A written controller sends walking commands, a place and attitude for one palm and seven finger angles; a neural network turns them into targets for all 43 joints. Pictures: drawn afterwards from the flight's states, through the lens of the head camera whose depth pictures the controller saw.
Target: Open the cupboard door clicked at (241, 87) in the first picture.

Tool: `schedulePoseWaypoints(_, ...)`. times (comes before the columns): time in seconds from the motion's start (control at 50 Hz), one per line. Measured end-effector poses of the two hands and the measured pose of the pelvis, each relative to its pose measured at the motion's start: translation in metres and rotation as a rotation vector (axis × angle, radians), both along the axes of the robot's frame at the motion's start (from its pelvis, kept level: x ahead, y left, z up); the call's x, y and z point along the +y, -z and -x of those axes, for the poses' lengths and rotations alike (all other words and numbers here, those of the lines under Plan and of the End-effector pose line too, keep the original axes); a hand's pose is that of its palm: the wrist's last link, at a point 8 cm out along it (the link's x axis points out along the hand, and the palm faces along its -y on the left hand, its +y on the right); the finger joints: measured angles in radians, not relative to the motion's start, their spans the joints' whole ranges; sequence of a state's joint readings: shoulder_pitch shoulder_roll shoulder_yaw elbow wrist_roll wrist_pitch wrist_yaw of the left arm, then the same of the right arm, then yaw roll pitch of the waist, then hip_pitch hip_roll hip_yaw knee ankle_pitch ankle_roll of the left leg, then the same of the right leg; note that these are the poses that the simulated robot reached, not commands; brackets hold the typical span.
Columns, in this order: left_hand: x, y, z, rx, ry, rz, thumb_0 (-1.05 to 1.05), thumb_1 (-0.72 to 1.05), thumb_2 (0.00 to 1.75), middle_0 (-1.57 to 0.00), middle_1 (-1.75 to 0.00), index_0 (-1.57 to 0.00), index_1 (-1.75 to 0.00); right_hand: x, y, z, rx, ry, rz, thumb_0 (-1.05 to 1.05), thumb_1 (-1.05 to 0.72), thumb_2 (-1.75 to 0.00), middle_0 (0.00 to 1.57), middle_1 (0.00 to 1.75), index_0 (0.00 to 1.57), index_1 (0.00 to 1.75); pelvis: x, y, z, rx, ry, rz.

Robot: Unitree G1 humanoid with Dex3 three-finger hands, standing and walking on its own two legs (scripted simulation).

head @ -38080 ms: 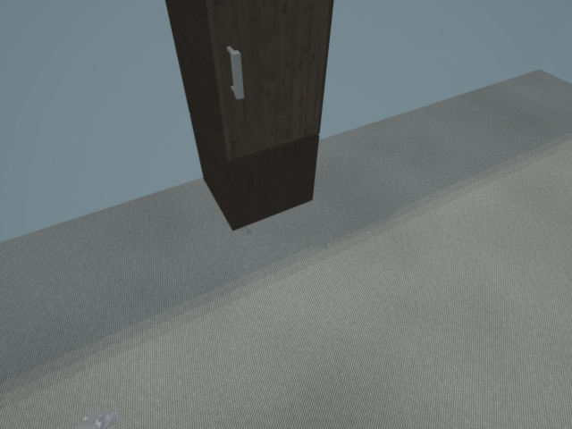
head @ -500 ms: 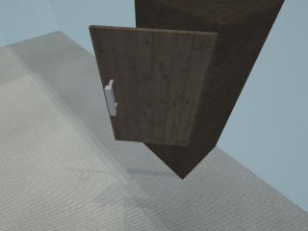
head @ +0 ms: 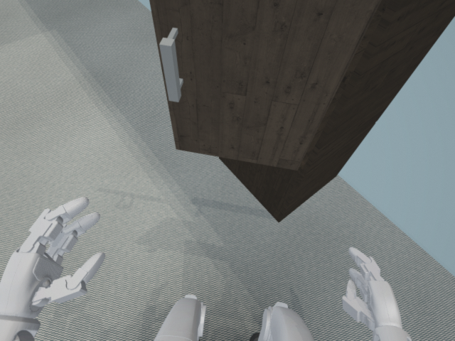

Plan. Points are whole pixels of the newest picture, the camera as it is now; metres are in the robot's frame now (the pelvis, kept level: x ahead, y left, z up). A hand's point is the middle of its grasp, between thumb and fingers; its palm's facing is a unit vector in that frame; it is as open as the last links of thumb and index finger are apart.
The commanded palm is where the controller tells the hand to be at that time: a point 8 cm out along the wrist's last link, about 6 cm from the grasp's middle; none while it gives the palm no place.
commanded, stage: raise the hand with hooked fingers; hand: left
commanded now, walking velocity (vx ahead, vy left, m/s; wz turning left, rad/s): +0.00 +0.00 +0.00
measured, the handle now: (174, 66) +0.60 +0.19 +0.09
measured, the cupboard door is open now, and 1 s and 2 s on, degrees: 41 41 41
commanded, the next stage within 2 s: move the hooked fingers beside the handle in 1.56 s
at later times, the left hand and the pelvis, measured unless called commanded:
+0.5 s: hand (74, 237) +0.24 +0.26 +0.06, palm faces -0.07 -1.00 -0.07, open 12.3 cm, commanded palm +0.22 +0.31 +0.08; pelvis +0.00 +0.02 +0.02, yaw +0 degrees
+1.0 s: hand (59, 187) +0.29 +0.29 +0.10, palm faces -0.02 -1.00 -0.05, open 13.9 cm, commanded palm +0.27 +0.33 +0.11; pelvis +0.01 +0.02 +0.04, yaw +0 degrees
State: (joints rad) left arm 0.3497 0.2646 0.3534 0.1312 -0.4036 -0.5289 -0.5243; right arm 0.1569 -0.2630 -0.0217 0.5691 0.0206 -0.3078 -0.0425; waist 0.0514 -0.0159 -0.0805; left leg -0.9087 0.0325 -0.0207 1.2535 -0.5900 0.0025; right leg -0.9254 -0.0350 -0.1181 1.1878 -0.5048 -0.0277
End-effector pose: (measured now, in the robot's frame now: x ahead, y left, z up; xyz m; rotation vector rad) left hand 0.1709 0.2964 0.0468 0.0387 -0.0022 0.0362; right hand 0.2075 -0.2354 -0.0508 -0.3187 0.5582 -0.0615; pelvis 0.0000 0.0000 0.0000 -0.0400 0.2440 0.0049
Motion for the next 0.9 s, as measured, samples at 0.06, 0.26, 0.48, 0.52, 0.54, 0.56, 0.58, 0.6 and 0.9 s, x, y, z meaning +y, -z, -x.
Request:
schedulePoseWaypoints(0.06,0.001,-0.011,-0.014,-0.001,0.035,-0.016,0.02,0.39,0.69,-0.24,-0.62,-0.24,-0.62,0.010,0.006,0.001,0.020,0.005,-0.026,0.02,-0.90,-0.89,0.20,0.30,0.20,0.30,0.003,-0.001,0.000,0.008,-0.009,0.012)
schedulePoseWaypoints(0.26,0.006,-0.019,-0.039,0.115,0.088,-0.006,0.01,0.16,0.59,-0.26,-0.77,-0.26,-0.77,0.019,0.000,0.031,0.063,0.082,-0.066,0.02,-0.90,-0.89,0.20,0.30,0.20,0.30,0.012,-0.015,-0.001,0.020,0.013,0.004)
schedulePoseWaypoints(0.48,0.017,-0.023,-0.046,0.097,0.095,-0.027,0.00,-0.09,0.48,-0.27,-0.94,-0.27,-0.93,0.007,-0.010,0.048,0.105,0.088,0.005,0.02,-0.90,-0.89,0.20,0.30,0.20,0.30,0.020,-0.020,-0.001,0.008,0.002,0.012)
schedulePoseWaypoints(0.52,0.017,-0.025,-0.051,0.097,0.108,-0.030,0.00,-0.14,0.46,-0.27,-0.97,-0.28,-0.96,0.007,-0.014,0.048,0.098,0.094,0.009,0.02,-0.90,-0.89,0.20,0.30,0.20,0.30,0.020,-0.022,-0.002,0.003,0.003,0.012)
schedulePoseWaypoints(0.54,0.019,-0.028,-0.053,0.091,0.108,-0.033,0.00,-0.16,0.45,-0.28,-0.98,-0.28,-0.98,0.007,-0.016,0.048,0.094,0.095,0.011,0.02,-0.90,-0.89,0.20,0.30,0.20,0.30,0.021,-0.023,-0.002,0.001,0.003,0.012)
schedulePoseWaypoints(0.56,0.020,-0.031,-0.055,0.081,0.103,-0.035,0.00,-0.19,0.44,-0.28,-1.00,-0.28,-0.99,0.008,-0.017,0.048,0.091,0.095,0.011,0.02,-0.90,-0.89,0.20,0.30,0.20,0.30,0.021,-0.024,-0.002,-0.002,0.004,0.012)
schedulePoseWaypoints(0.58,0.022,-0.034,-0.058,0.068,0.095,-0.037,0.00,-0.21,0.43,-0.28,-1.01,-0.28,-1.01,0.008,-0.019,0.047,0.088,0.095,0.010,0.02,-0.90,-0.89,0.20,0.30,0.20,0.30,0.021,-0.025,-0.002,-0.004,0.004,0.012)
schedulePoseWaypoints(0.6,0.025,-0.038,-0.060,0.054,0.085,-0.038,0.00,-0.23,0.42,-0.28,-1.03,-0.29,-1.02,0.009,-0.020,0.047,0.086,0.094,0.009,0.02,-0.90,-0.89,0.20,0.30,0.20,0.30,0.021,-0.026,-0.003,-0.005,0.003,0.012)
schedulePoseWaypoints(0.9,0.039,-0.054,-0.090,0.056,0.067,-0.026,-0.01,-0.48,0.31,-0.30,-1.18,-0.30,-1.18,0.012,-0.023,0.040,0.108,0.081,-0.009,0.01,-0.90,-0.89,0.20,0.30,0.20,0.30,0.019,-0.037,-0.012,-0.013,0.006,0.006)
